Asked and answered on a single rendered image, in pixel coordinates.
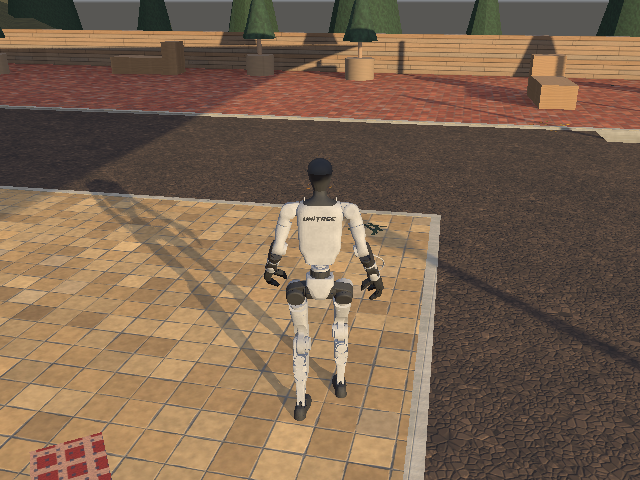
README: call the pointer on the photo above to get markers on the robot left upper arm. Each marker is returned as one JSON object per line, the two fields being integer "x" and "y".
{"x": 288, "y": 211}

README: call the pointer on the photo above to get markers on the robot right forearm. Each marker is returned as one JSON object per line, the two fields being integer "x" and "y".
{"x": 369, "y": 265}

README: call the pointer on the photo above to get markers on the left robot hand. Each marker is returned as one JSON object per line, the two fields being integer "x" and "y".
{"x": 278, "y": 272}

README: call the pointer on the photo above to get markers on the robot left forearm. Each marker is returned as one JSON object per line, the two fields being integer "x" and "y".
{"x": 272, "y": 260}

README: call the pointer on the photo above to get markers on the right robot shin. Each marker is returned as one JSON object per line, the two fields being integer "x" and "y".
{"x": 341, "y": 355}

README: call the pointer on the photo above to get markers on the humanoid robot head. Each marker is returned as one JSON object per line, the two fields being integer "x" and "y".
{"x": 320, "y": 173}

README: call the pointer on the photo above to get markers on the right robot hand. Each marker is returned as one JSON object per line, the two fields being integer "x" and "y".
{"x": 378, "y": 285}

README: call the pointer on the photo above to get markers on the robot right upper arm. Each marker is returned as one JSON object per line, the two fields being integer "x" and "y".
{"x": 352, "y": 212}

